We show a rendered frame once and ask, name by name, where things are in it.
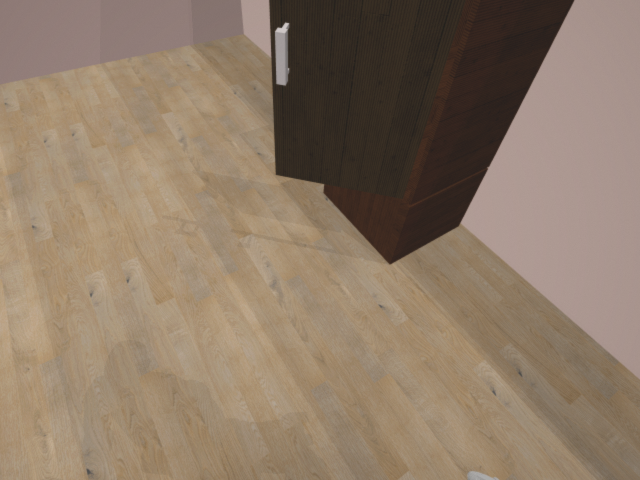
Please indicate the handle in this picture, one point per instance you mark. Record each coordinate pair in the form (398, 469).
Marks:
(281, 49)

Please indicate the cupboard door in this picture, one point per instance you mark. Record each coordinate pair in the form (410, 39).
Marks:
(363, 76)

